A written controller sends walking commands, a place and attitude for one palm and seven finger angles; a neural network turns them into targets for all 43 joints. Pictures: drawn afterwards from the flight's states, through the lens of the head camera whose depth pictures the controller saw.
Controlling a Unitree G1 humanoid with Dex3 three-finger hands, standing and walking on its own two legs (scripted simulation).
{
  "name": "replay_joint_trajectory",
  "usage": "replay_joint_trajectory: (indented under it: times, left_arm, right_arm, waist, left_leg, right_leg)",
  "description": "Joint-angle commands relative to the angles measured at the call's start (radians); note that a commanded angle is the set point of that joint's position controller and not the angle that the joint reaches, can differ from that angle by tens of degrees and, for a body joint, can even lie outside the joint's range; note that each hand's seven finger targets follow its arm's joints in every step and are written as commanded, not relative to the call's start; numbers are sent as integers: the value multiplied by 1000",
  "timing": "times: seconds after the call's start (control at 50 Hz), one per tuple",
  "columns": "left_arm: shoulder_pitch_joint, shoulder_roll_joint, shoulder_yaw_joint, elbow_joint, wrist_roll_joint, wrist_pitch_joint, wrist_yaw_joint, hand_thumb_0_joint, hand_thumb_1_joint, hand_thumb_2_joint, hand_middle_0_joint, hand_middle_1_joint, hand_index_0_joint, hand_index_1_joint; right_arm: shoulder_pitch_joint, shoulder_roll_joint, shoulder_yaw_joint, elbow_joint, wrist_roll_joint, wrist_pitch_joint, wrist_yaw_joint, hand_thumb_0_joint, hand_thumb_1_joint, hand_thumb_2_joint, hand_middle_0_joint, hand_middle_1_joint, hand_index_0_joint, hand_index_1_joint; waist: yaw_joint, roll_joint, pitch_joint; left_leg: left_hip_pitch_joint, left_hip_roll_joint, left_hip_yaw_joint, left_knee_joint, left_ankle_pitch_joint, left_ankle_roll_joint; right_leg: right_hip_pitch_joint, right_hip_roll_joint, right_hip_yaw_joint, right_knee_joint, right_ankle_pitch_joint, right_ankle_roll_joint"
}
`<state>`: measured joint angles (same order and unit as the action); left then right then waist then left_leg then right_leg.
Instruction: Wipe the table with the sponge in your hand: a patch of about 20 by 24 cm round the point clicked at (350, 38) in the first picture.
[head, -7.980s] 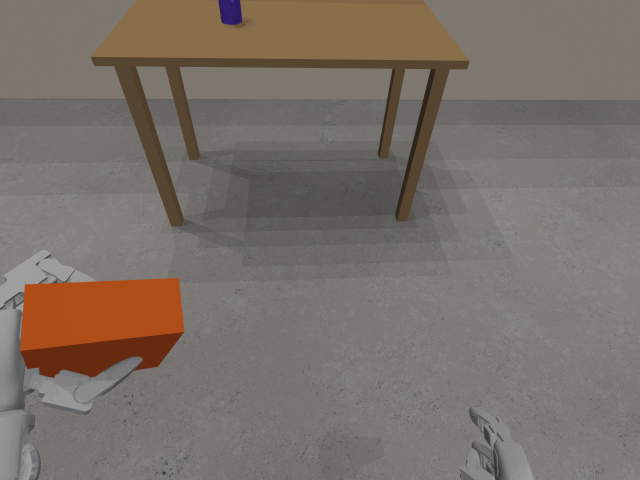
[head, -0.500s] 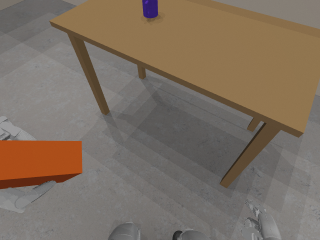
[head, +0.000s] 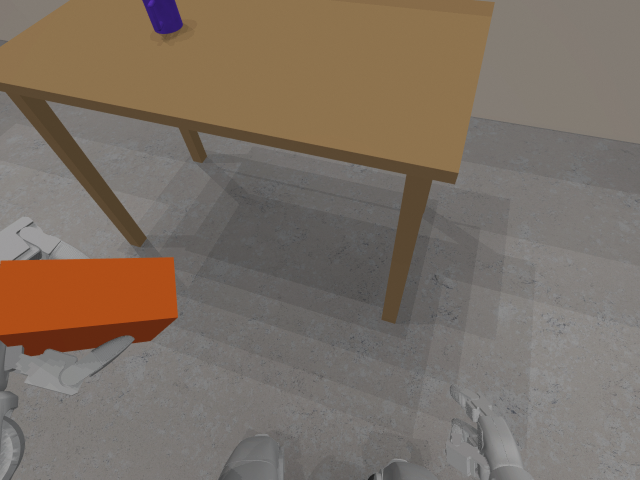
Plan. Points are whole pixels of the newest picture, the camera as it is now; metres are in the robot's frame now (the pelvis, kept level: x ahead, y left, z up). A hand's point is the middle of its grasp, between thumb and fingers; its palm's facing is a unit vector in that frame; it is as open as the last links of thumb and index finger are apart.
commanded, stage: turn to face it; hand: left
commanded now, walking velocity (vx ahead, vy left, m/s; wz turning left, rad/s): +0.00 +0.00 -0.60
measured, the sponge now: (115, 308) +0.24 +0.20 +0.16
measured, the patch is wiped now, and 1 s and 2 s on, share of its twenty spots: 0.00 0.00 0.00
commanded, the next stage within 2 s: take the last steps up to it in 1.10 s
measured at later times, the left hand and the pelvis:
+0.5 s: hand (171, 326) +0.21 +0.14 +0.18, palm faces +0.14 -0.87 -0.47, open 9.6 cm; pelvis -0.06 -0.04 +0.01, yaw -18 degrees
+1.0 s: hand (311, 366) +0.19 +0.02 +0.18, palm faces -0.13 -0.86 -0.50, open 9.6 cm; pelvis -0.12 -0.07 +0.01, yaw -31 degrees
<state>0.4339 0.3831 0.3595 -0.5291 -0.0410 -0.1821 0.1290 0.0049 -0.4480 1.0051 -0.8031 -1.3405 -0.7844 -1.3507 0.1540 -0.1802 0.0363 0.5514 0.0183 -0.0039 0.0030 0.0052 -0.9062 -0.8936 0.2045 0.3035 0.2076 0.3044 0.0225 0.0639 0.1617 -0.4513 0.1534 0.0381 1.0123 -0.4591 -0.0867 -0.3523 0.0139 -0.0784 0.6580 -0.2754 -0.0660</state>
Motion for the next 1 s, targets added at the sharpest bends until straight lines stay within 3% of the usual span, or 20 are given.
replay_joint_trajectory:
  times: [0.0,0.18,0.24,0.26,0.3,0.32,0.34,0.4,0.46,0.5,0.52,0.54,0.56,0.58,0.6,0.64,0.82,0.92,0.94,0.98]
  left_arm:
    - [77,210,208,-257,-33,-68,41,0,100,1300,-1200,-1600,-1200,-1600]
    - [72,177,156,-209,-21,-53,45,0,100,1300,-1200,-1600,-1200,-1600]
    - [35,178,134,-248,-12,-60,39,0,100,1300,-1200,-1600,-1200,-1600]
    - [17,186,134,-265,-10,-67,35,0,100,1300,-1200,-1600,-1200,-1600]
    - [-24,195,142,-305,-3,-84,23,0,100,1300,-1200,-1600,-1200,-1600]
    - [-18,224,171,-300,11,-84,28,0,100,1300,-1200,-1600,-1200,-1600]
    - [-10,211,166,-279,16,-77,26,0,100,1300,-1200,-1600,-1200,-1600]
    - [-42,163,112,-281,10,-70,21,0,100,1300,-1200,-1600,-1200,-1600]
    - [-95,135,72,-250,12,-66,26,0,100,1300,-1200,-1600,-1200,-1600]
    - [-101,154,88,-198,18,-53,26,0,100,1300,-1200,-1600,-1200,-1600]
    - [-119,166,102,-200,17,-57,27,0,100,1300,-1200,-1600,-1200,-1600]
    - [-115,213,140,-200,21,-67,35,0,100,1300,-1200,-1600,-1200,-1600]
    - [-52,233,183,-166,1,-59,40,0,100,1300,-1200,-1600,-1200,-1600]
    - [-9,239,196,-190,-17,-55,39,0,100,1300,-1200,-1600,-1200,-1600]
    - [49,251,224,-222,-20,-58,41,0,100,1300,-1200,-1600,-1200,-1600]
    - [88,212,209,-284,-29,-75,43,0,100,1300,-1200,-1600,-1200,-1600]
    - [155,194,205,-207,-25,-66,49,0,100,1300,-1200,-1600,-1200,-1600]
    - [90,178,153,-224,-8,-59,40,0,100,1300,-1200,-1600,-1200,-1600]
    - [67,178,142,-235,-6,-61,36,0,100,1300,-1200,-1600,-1200,-1600]
    - [20,179,140,-270,3,-79,26,0,100,1300,-1200,-1600,-1200,-1600]
  right_arm:
    - [-82,-86,-46,-157,-5,7,-14,0,-900,-900,200,300,200,300]
    - [-72,-139,-75,-169,-4,31,-23,0,-900,-900,200,300,200,300]
    - [-40,-147,-78,-168,-2,33,-17,0,-900,-900,200,300,200,300]
    - [-32,-157,-83,-170,-5,30,-18,0,-900,-900,200,300,200,300]
    - [-53,-187,-99,-196,-9,17,-26,0,-900,-900,200,300,200,300]
    - [-60,-149,-87,-189,-7,2,-32,0,-900,-900,200,300,200,300]
    - [-57,-136,-92,-194,-11,-6,-31,0,-900,-900,200,300,200,300]
    - [-29,-148,-91,-179,9,-40,-16,0,-900,-900,200,300,200,300]
    - [10,-172,-95,-169,3,-75,-8,0,-900,-900,200,300,200,300]
    - [11,-174,-93,-164,-1,-83,-9,0,-900,-900,200,300,200,300]
    - [-1,-165,-89,-168,5,-84,-5,0,-900,-900,200,300,200,300]
    - [1,-138,-83,-172,8,-82,-6,0,-900,-900,200,300,200,300]
    - [-35,-123,-84,-200,10,-74,-10,0,-900,-900,200,300,200,300]
    - [-60,-123,-88,-193,6,-56,-15,0,-900,-900,200,300,200,300]
    - [-73,-103,-70,-185,-2,-36,-8,0,-900,-900,200,300,200,300]
    - [-81,-86,-48,-161,-11,0,-2,0,-900,-900,200,300,200,300]
    - [-74,-122,-74,-149,-5,15,-15,0,-900,-900,200,300,200,300]
    - [-38,-145,-84,-149,1,16,-20,0,-900,-900,200,300,200,300]
    - [-28,-155,-89,-150,-1,13,-24,0,-900,-900,200,300,200,300]
    - [-33,-188,-102,-170,-8,-2,-33,0,-900,-900,200,300,200,300]
  waist:
    - [-1,-154,-343]
    - [20,-193,-306]
    - [-2,-147,-325]
    - [-6,-92,-306]
    - [4,166,-239]
    - [13,262,-238]
    - [5,219,-181]
    - [13,180,-148]
    - [-19,202,-168]
    - [-17,140,-175]
    - [-8,67,-196]
    - [-9,-135,-239]
    - [18,-370,-291]
    - [21,-333,-299]
    - [18,-197,-321]
    - [0,-96,-356]
    - [14,-179,-337]
    - [-7,-154,-337]
    - [-13,-129,-330]
    - [-13,60,-257]
  left_leg:
    - [-115,-47,-54,134,17,-16]
    - [113,-120,-10,-318,-24,26]
    - [277,-107,4,-560,53,53]
    - [345,-66,-14,-627,56,77]
    - [413,195,-232,-729,146,189]
    - [280,304,-260,-776,142,245]
    - [143,309,-229,-779,159,264]
    - [239,215,64,-647,447,171]
    - [288,191,87,-548,630,118]
    - [232,172,97,-439,556,88]
    - [193,146,111,-319,474,68]
    - [92,45,146,-118,274,27]
    - [-59,-80,75,86,-150,-1]
    - [-42,-64,-52,185,-143,7]
    - [-90,-54,-86,223,-97,1]
    - [-86,-62,-73,194,-7,-3]
    - [84,-122,-13,-240,-29,27]
    - [278,-131,10,-516,45,68]
    - [327,-107,2,-579,46,85]
    - [358,77,-180,-698,7,181]
  right_leg:
    - [298,-262,352,-256,399,-91]
    - [154,-231,500,-381,63,-97]
    - [94,-181,484,-344,29,-37]
    - [13,-139,463,-304,-21,-5]
    - [-198,38,261,-2,-132,73]
    - [-192,31,148,311,-193,95]
    - [-152,2,139,471,-174,106]
    - [-152,-40,38,271,-165,120]
    - [-1,2,-39,27,-93,121]
    - [140,14,-56,-113,23,113]
    - [214,-34,-1,-185,138,86]
    - [302,-166,205,-214,487,9]
    - [313,-312,520,-274,675,-77]
    - [239,-330,556,-322,523,-59]
    - [280,-327,557,-289,427,-101]
    - [308,-266,433,-271,367,-101]
    - [183,-237,462,-373,118,-102]
    - [81,-183,456,-399,-21,-29]
    - [41,-156,437,-386,-72,-1]
    - [-114,-18,319,-223,-135,70]
